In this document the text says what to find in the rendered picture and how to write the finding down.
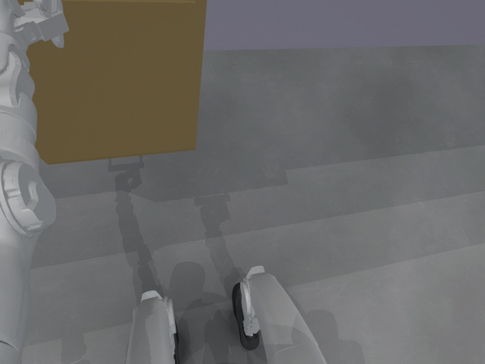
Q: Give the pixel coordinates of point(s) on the robot left thigh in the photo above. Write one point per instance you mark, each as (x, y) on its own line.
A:
(152, 328)

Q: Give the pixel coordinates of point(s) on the robot left hand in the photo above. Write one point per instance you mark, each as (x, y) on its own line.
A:
(33, 21)

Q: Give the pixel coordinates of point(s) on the cabinet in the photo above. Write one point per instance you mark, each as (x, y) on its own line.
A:
(126, 83)

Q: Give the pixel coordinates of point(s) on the left robot forearm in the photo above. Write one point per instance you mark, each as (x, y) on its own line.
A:
(18, 115)

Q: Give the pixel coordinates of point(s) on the robot right thigh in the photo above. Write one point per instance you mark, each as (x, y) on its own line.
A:
(286, 337)

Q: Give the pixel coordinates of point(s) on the robot left upper arm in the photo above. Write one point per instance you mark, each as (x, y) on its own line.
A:
(26, 209)

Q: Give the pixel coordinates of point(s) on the robot thigh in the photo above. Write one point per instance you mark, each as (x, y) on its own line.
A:
(152, 328)
(286, 337)

